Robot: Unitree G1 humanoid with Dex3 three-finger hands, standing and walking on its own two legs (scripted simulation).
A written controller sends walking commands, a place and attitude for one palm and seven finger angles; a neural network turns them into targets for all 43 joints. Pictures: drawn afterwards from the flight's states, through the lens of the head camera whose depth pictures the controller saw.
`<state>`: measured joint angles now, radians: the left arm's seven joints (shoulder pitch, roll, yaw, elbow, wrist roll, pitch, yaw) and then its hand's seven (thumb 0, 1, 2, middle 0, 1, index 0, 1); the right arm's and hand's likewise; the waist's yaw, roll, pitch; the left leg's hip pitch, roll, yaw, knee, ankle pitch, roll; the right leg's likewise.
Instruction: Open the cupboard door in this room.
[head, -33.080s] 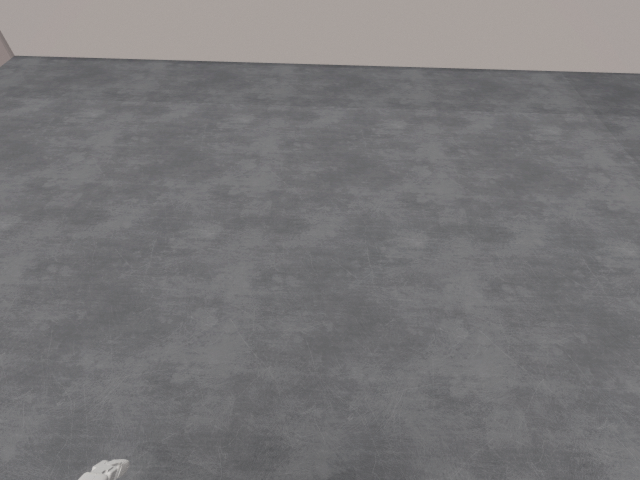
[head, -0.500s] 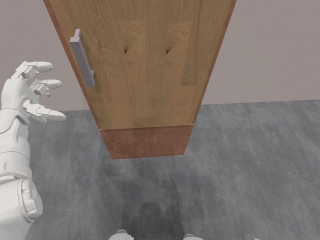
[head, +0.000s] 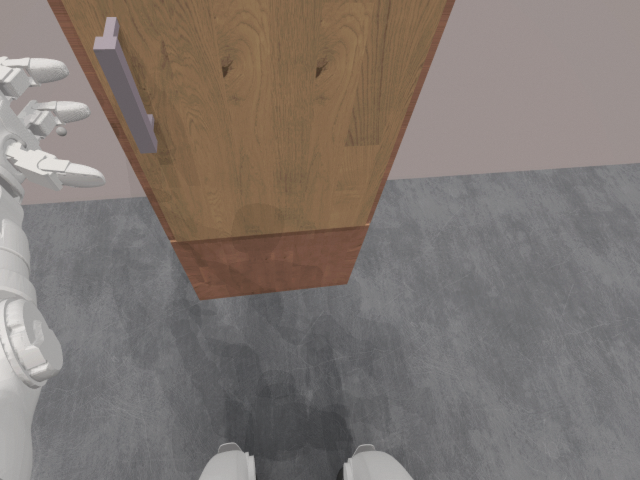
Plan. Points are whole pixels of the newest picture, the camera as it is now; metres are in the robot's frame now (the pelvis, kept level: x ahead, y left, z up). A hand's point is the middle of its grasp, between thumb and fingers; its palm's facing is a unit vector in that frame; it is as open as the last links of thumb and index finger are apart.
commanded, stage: move the hooked fingers beside the handle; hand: left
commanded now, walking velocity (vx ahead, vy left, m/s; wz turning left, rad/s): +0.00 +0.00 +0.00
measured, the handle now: (131, 91) +0.57 +0.21 +0.11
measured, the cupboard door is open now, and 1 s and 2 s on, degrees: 0 0 0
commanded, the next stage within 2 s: slide the fingers in behind the handle in 0.96 s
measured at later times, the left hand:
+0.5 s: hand (63, 124) +0.51 +0.27 +0.11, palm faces +0.07 -1.00 +0.00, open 14.0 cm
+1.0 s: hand (67, 122) +0.52 +0.27 +0.11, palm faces +0.07 -1.00 +0.01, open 14.0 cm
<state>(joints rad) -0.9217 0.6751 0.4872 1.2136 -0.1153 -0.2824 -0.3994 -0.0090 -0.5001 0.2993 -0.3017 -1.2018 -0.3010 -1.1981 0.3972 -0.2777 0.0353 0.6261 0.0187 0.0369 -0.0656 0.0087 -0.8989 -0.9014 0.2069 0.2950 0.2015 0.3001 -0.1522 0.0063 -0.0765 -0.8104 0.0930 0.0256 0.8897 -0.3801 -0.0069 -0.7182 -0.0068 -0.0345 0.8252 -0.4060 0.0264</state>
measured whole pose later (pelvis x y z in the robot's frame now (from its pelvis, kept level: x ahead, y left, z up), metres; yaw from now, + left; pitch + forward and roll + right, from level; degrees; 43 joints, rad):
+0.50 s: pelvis +0.00 +0.00 +0.00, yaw -1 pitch +19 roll -3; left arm -0.95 0.71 0.51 1.22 -0.09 -0.29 -0.38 -0.01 -0.50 0.30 -0.30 -1.20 -0.30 -1.20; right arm 0.44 -0.27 0.04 0.61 0.01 0.08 -0.05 0.01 -0.90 -0.90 0.21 0.30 0.20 0.30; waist -0.18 0.01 -0.08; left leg -0.86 0.10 0.03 0.92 -0.39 0.00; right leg -0.76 0.00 -0.03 0.83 -0.40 0.03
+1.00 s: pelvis +0.00 +0.00 -0.01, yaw +0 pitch +20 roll -4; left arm -1.01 0.74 0.49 1.27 -0.09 -0.27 -0.39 -0.01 -0.50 0.30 -0.30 -1.20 -0.30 -1.20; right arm 0.42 -0.28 0.05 0.61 0.01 0.07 -0.05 0.01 -0.90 -0.90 0.21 0.30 0.20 0.30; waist -0.18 0.01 -0.08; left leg -0.89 0.10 0.01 0.94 -0.40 -0.01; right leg -0.79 0.01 -0.04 0.85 -0.41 0.03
